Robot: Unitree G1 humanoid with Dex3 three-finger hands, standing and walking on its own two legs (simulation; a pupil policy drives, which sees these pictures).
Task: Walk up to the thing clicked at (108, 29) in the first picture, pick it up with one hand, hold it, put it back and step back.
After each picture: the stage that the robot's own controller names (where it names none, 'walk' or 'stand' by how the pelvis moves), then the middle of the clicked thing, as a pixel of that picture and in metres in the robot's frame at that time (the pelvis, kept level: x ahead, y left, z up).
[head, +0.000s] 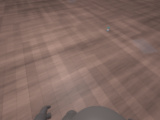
stand; (108, 29) +2.35 -0.48 -0.72
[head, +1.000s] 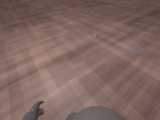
walk; (95, 34) +2.23 -0.01 -0.69
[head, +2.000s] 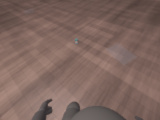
walk; (76, 41) +1.56 +0.41 -0.72
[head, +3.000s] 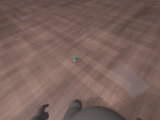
walk; (74, 59) +1.05 +0.37 -0.72
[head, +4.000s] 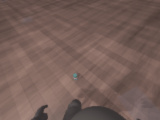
walk; (75, 76) +0.66 +0.27 -0.71
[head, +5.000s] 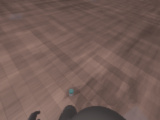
walk; (71, 92) +0.42 +0.18 -0.70
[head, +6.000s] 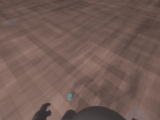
stand; (69, 96) +0.36 +0.22 -0.72
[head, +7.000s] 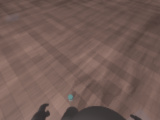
stand; (70, 97) +0.30 +0.21 -0.71
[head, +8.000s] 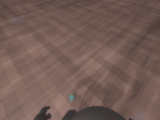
stand; (71, 98) +0.32 +0.21 -0.72
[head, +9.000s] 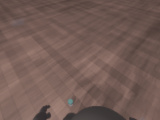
stand; (70, 102) +0.29 +0.21 -0.73
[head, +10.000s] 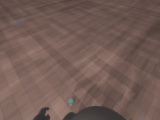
stand; (70, 102) +0.29 +0.21 -0.73
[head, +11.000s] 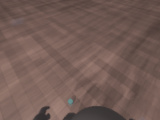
go down; (70, 102) +0.29 +0.21 -0.73
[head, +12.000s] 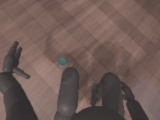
go down; (62, 62) +0.38 +0.23 -0.34
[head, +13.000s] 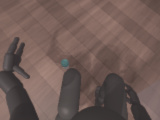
approach; (65, 64) +0.38 +0.22 -0.31
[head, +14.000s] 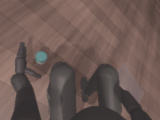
close in; (41, 58) +0.38 +0.25 -0.22
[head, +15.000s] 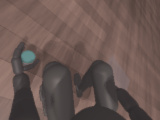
close; (27, 58) +0.38 +0.26 -0.22
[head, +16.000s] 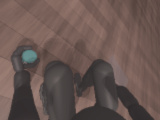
lift; (29, 57) +0.37 +0.25 -0.22
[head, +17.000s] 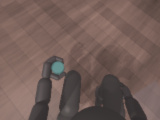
lift; (58, 69) +0.30 +0.22 -0.05
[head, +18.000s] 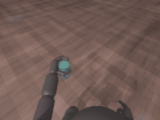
hold; (64, 70) +0.33 +0.18 +0.05
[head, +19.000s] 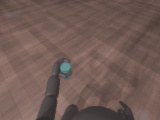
hold; (66, 71) +0.33 +0.17 +0.01
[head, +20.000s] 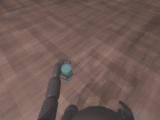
hold; (67, 72) +0.32 +0.17 +0.00
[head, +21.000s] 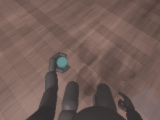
crouch; (63, 65) +0.37 +0.19 -0.06
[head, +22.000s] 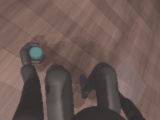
lower; (37, 55) +0.39 +0.25 -0.20
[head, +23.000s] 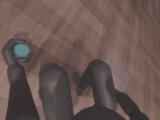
lower; (22, 52) +0.40 +0.28 -0.21
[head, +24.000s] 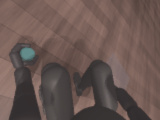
lower; (28, 56) +0.38 +0.26 -0.23
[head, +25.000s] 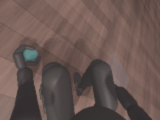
lower; (30, 56) +0.38 +0.24 -0.23
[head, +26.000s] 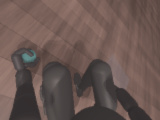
lower; (29, 58) +0.38 +0.25 -0.22
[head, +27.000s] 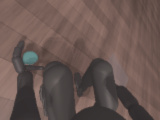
withdraw; (29, 59) +0.36 +0.24 -0.21
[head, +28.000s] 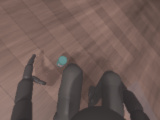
stand; (61, 61) +0.38 +0.20 -0.25
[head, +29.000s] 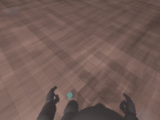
stand; (70, 96) +0.32 +0.18 -0.63
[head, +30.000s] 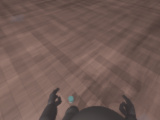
stand; (71, 99) +0.31 +0.19 -0.67
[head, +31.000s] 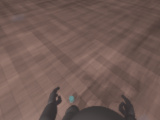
stand; (71, 99) +0.31 +0.18 -0.67
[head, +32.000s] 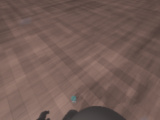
walk; (73, 99) +0.33 +0.19 -0.72
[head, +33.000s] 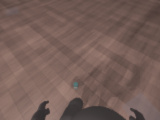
walk; (75, 85) +0.43 +0.18 -0.70
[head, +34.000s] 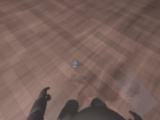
walk; (75, 64) +0.70 +0.19 -0.69
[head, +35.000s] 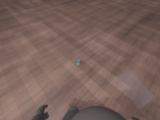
stand; (78, 62) +0.96 +0.20 -0.70
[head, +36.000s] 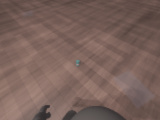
stand; (77, 63) +0.96 +0.21 -0.72
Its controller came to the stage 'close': yes
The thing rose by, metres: 0.72
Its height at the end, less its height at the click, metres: +0.00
